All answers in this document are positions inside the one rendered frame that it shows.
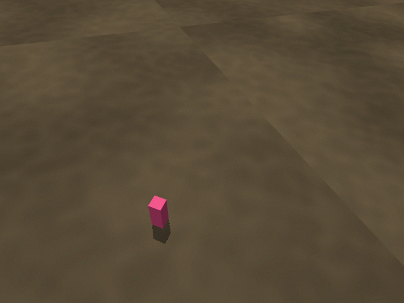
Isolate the carton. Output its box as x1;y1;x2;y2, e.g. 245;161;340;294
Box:
148;196;169;229

